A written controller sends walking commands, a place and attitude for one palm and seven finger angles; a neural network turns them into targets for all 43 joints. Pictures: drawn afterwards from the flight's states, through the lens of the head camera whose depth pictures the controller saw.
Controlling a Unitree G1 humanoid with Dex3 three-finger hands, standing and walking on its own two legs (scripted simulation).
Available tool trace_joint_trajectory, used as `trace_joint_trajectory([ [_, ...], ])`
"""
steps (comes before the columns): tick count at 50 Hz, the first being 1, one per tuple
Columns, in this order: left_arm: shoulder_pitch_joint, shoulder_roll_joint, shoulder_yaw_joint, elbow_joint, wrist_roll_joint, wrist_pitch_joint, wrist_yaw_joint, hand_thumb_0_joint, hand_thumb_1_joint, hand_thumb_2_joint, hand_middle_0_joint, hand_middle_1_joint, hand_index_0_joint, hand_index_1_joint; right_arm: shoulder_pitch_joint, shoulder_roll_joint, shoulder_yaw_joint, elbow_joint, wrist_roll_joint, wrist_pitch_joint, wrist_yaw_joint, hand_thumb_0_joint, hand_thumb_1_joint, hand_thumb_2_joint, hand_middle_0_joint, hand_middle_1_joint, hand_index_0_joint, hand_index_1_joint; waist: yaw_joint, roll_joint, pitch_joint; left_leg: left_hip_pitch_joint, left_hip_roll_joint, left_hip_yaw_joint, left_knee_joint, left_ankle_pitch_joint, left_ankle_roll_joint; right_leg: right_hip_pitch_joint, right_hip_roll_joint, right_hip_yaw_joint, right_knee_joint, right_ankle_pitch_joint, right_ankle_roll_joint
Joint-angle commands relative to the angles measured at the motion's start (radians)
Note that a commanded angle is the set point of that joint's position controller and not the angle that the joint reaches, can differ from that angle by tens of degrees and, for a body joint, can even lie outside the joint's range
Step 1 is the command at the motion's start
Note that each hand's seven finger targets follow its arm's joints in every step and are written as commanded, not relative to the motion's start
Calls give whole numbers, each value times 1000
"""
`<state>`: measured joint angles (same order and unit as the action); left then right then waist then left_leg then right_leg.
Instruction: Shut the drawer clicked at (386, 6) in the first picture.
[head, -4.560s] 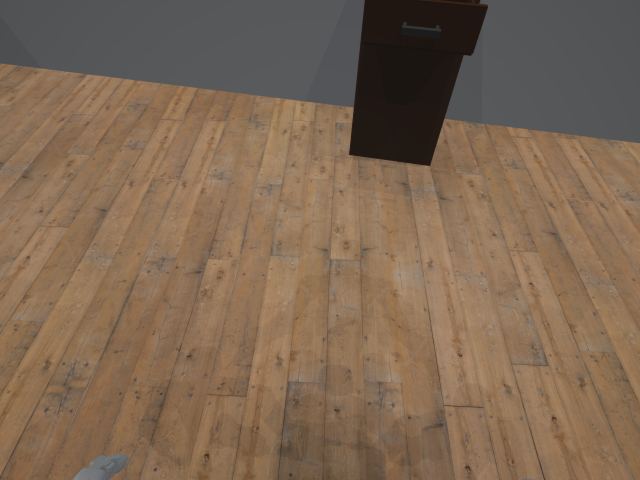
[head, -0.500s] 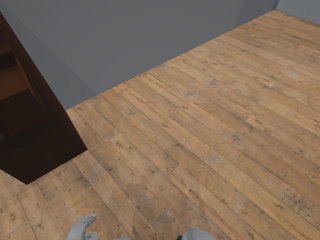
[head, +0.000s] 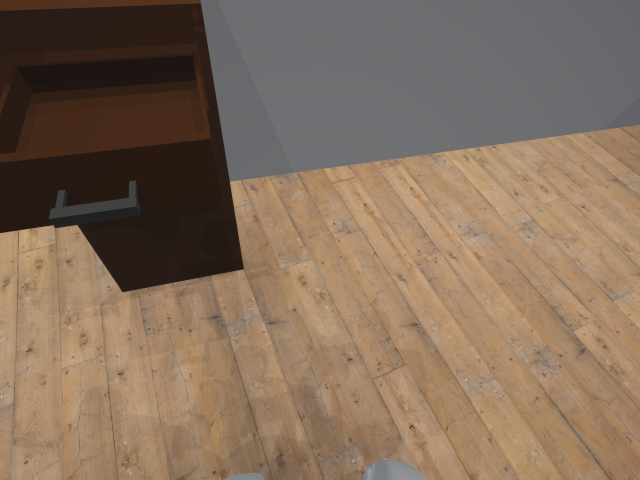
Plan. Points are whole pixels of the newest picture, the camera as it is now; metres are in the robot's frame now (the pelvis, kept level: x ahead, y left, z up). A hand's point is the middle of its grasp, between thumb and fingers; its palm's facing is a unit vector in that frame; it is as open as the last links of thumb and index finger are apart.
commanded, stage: turn to face it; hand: left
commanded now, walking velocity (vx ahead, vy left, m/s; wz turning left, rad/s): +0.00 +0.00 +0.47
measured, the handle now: (97, 202) +0.48 +0.38 +0.00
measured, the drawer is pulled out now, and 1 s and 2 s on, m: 0.30 0.30 0.30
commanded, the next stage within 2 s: take the last steps up to it in 0.42 s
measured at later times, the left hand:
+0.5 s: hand out of the picture +0.01 +0.14 -0.14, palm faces +0.27 -0.93 -0.25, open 7.3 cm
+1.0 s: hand out of the picture +0.00 +0.19 -0.16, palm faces +0.33 -0.92 -0.20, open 7.4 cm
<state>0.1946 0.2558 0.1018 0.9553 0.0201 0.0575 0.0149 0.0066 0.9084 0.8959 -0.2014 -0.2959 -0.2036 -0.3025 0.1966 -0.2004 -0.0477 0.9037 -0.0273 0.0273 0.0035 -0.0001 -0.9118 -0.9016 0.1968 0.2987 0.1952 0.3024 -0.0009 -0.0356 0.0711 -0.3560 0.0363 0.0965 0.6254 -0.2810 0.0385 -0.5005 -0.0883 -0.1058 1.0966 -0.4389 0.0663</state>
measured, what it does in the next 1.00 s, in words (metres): steps on the spot, turning left: right foot, then left foot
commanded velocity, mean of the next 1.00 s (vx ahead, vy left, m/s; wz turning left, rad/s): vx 0.15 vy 0.02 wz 0.19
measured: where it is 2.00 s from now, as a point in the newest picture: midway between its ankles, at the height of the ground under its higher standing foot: (280, 446)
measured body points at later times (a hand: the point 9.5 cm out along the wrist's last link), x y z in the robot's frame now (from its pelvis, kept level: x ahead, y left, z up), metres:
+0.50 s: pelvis -0.01 -0.06 +0.01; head +0.02 -0.07 +0.46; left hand +0.00 +0.19 -0.12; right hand +0.13 -0.29 -0.14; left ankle -0.05 +0.08 -0.65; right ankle +0.01 -0.16 -0.73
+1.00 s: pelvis +0.03 +0.00 +0.02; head +0.03 +0.01 +0.47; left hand -0.02 +0.24 -0.14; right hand +0.06 -0.23 -0.14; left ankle -0.06 +0.06 -0.73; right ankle +0.13 -0.11 -0.67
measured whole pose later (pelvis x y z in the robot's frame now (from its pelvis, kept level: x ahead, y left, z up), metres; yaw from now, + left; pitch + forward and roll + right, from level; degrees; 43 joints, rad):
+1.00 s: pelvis +0.03 +0.00 +0.02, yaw +17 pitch -2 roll +0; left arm 0.24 0.21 0.05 1.05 0.02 0.02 -0.01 0.01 0.91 0.90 -0.20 -0.30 -0.20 -0.30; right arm 0.38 -0.14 -0.01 1.09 -0.02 -0.03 -0.01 0.00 -0.92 -0.90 0.20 0.30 0.20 0.30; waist 0.00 -0.02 0.05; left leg 0.00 -0.03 0.07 0.31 -0.28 0.05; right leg -0.50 -0.10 -0.07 0.89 -0.28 0.04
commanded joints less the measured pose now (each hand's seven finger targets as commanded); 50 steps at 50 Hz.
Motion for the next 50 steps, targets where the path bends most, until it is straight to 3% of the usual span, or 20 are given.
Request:
trace_joint_trajectory([
  [1,-9,47,-7,-93,-6,-31,-6,0,900,900,-200,-300,-200,-300,26,-195,-51,-59,5,-28,-19,0,-900,-900,200,300,200,300,-25,133,-168,257,223,-283,-280,394,124,-73,-10,82,-17,36,21],
  [7,-10,42,-20,-101,-11,-27,3,0,900,900,-200,-300,-200,-300,22,-215,-57,-44,3,-7,-11,0,-900,-900,200,300,200,300,-37,185,-137,228,214,-327,-275,364,141,40,26,70,-240,-21,18],
  [10,65,39,-25,-86,-16,-36,8,0,900,900,-200,-300,-200,-300,-25,-221,-60,-54,1,3,-5,0,-900,-900,200,300,200,300,-6,198,-136,149,190,-342,-236,358,120,186,56,49,-428,39,5],
  [12,133,72,-21,-70,-12,-52,14,0,900,900,-200,-300,-200,-300,-48,-197,-57,-61,14,4,2,0,-900,-900,200,300,200,300,33,123,-149,29,126,-306,-139,269,56,377,36,62,-686,223,-4],
  [13,155,145,-8,-70,3,-65,21,0,900,900,-200,-300,-200,-300,-36,-134,-49,-72,23,5,7,0,-900,-900,200,300,200,300,41,-94,-143,-136,14,-190,44,42,-21,482,-164,262,-816,229,-61],
  [14,136,222,2,-87,10,-65,21,0,900,900,-200,-300,-200,-300,-65,-99,-39,-105,20,6,10,0,-900,-900,200,300,200,300,48,-284,-101,-227,-84,-103,265,-282,-69,410,-380,452,-851,349,-182],
  [15,122,198,1,-97,5,-67,24,0,900,900,-200,-300,-200,-300,-90,-139,-51,-99,9,20,7,0,-900,-900,200,300,200,300,53,-228,-87,-202,-45,-177,421,-281,-57,297,-376,419,-849,328,-219],
  [17,20,140,-12,-110,3,-65,27,0,900,900,-200,-300,-200,-300,-62,-135,-55,-54,8,32,13,0,-900,-900,200,300,200,300,-4,-136,-30,-208,-14,-163,573,-173,-67,243,-285,300,-821,350,-200],
  [19,1,110,-24,-116,6,-71,24,0,900,900,-200,-300,-200,-300,-31,-113,-46,-23,6,30,18,0,-900,-900,200,300,200,300,-17,-113,-27,-184,-13,-125,574,-104,-87,262,-219,171,-785,429,-177],
  [26,142,137,-17,-42,13,-70,22,0,900,900,-200,-300,-200,-300,-134,-74,-21,-28,16,21,10,0,-900,-900,200,300,200,300,59,-123,-61,-93,-18,-52,238,-188,-96,404,-246,143,-740,640,-218],
  [28,162,149,-12,-19,13,-72,19,0,900,900,-200,-300,-200,-300,-122,-66,-12,-23,16,11,10,0,-900,-900,200,300,200,300,70,-138,-98,-49,-24,-35,143,-193,-86,452,-258,157,-746,587,-213],
  [31,137,154,-10,2,8,-73,10,0,900,900,-200,-300,-200,-300,-41,-72,-5,6,12,-11,9,0,-900,-900,200,300,200,300,37,-142,-118,100,-28,0,-78,-109,-65,399,-240,137,-724,358,-179],
  [32,111,147,-11,5,3,-70,6,0,900,900,-200,-300,-200,-300,12,-82,-6,24,11,-19,8,0,-900,-900,200,300,200,300,5,-118,-109,215,-28,12,-206,-45,-53,313,-210,98,-689,224,-145],
  [33,96,107,-18,-7,-5,-64,0,0,900,900,-200,-300,-200,-300,70,-136,-16,41,7,-31,3,0,-900,-900,200,300,200,300,-25,37,-108,352,54,-104,-294,-50,-16,159,-145,35,-571,72,-95],
  [34,72,38,-32,-39,-7,-60,-12,0,900,900,-200,-300,-200,-300,139,-235,-38,55,-6,-32,-2,0,-900,-900,200,300,200,300,-58,333,-77,434,277,-408,-370,-97,81,-70,-13,-77,-340,-82,-36],
  [35,-7,37,-41,-74,8,-63,-12,0,900,900,-200,-300,-200,-300,186,-249,-37,65,-5,-26,-6,0,-900,-900,200,300,200,300,-87,331,-19,381,352,-519,-437,-149,165,-161,13,-25,-185,-175,-42],
  [36,-54,40,-39,-68,13,-60,-11,0,900,900,-200,-300,-200,-300,184,-217,-31,77,-4,-34,-17,0,-900,-900,200,300,200,300,-89,322,12,340,331,-507,-459,-175,174,-193,-3,40,-80,-133,-48],
  [39,2,32,-42,-11,9,-70,-31,0,900,900,-200,-300,-200,-300,107,-135,-6,65,6,-55,-26,0,-900,-900,200,300,200,300,-21,171,51,274,237,-346,-461,-65,149,-153,-30,69,-16,58,-49],
  [41,51,20,-49,20,8,-66,-32,0,900,900,-200,-300,-200,-300,120,-123,-2,77,12,-69,-26,0,-900,-900,200,300,200,300,-5,144,27,279,195,-260,-457,66,137,-111,-23,55,-33,123,-38],
  [50,-91,-15,-55,-15,1,-70,-33,0,900,900,-200,-300,-200,-300,249,-102,-9,169,5,-85,-31,0,-900,-900,200,300,200,300,-38,131,72,322,230,-213,-445,230,163,-75,-23,31,-319,157,-36],
])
